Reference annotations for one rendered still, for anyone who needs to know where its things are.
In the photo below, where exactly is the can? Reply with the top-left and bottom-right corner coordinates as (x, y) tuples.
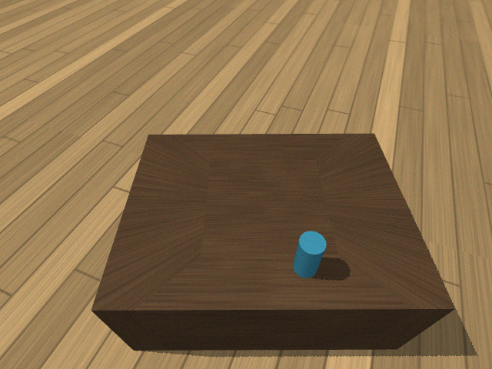
(293, 231), (327, 278)

